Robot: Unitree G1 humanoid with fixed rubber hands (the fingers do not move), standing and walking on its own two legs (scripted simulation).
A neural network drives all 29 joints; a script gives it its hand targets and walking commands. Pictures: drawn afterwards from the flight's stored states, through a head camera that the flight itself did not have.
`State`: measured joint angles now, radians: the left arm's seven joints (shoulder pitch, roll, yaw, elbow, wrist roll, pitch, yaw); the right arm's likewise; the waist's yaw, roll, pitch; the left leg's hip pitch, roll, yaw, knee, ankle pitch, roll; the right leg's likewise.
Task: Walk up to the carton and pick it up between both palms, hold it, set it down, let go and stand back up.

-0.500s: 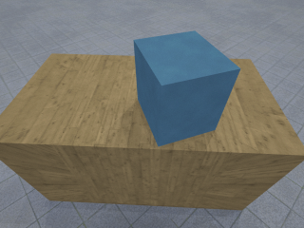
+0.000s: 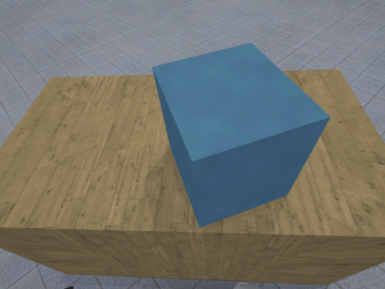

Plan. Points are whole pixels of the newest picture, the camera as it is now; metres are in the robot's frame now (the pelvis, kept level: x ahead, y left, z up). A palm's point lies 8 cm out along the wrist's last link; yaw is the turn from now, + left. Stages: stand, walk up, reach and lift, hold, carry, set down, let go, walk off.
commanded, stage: walk up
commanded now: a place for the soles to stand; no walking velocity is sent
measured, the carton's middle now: (225, 136) +0.45 -0.06 +0.05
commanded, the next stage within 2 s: reach and lift in 1.96 s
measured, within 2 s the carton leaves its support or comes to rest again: neither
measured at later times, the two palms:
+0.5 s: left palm out of the picture +0.10 +0.34 -0.11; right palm out of the picture +0.03 -0.32 -0.06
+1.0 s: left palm out of the picture +0.07 +0.32 -0.08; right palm out of the picture +0.05 -0.32 -0.09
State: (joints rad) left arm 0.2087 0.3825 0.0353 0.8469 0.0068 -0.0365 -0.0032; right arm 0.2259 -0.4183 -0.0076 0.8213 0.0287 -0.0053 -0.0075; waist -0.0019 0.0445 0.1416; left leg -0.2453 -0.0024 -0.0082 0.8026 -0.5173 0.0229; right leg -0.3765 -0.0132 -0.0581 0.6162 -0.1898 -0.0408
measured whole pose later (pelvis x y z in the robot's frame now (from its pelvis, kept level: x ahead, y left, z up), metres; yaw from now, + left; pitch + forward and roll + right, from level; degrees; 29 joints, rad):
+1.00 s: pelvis -0.02 +0.01 +0.02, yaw -2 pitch -2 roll +0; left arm 0.19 0.41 0.02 0.99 0.01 -0.02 -0.03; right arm 0.16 -0.42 -0.02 1.02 -0.01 -0.03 0.01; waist -0.01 0.01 0.00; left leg -0.24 0.03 0.03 0.50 -0.23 0.00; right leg -0.20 -0.01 0.03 0.50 -0.26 0.01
